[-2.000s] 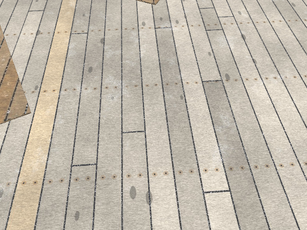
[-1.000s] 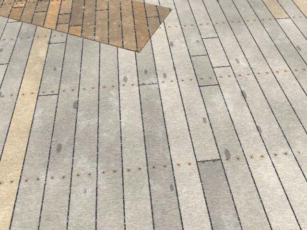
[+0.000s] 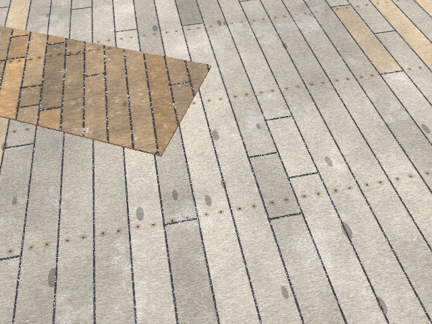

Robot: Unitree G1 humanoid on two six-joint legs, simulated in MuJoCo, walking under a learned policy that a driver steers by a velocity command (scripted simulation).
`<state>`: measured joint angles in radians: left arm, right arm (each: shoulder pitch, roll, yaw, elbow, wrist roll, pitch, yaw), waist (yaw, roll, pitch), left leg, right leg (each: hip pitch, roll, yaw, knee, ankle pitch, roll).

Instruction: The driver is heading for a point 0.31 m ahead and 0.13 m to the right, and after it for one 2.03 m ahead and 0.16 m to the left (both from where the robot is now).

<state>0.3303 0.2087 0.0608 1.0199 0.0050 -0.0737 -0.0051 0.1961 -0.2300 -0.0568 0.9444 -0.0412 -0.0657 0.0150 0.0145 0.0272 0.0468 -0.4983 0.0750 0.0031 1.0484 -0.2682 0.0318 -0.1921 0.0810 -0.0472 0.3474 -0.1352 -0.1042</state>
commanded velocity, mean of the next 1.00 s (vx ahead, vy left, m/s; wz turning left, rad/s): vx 0.22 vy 0.00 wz -0.27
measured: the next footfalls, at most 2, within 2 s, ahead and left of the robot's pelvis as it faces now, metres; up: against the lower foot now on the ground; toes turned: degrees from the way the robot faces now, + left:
left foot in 0.32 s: +0.35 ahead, +0.11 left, +0.00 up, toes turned -10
right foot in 0.78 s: +0.28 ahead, -0.10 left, +0.00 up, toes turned -21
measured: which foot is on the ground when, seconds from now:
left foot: up 0.00-0.30, down 0.32-0.78, up 0.80-1.00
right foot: down 0.00-0.32, up 0.34-0.76, down 0.78-1.00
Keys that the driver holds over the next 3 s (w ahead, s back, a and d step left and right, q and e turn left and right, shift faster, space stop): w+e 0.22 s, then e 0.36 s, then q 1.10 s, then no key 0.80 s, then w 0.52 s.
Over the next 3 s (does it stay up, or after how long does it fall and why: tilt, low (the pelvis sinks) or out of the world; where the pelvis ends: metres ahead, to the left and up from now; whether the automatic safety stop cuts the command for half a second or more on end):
stays up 0.36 0.02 0.00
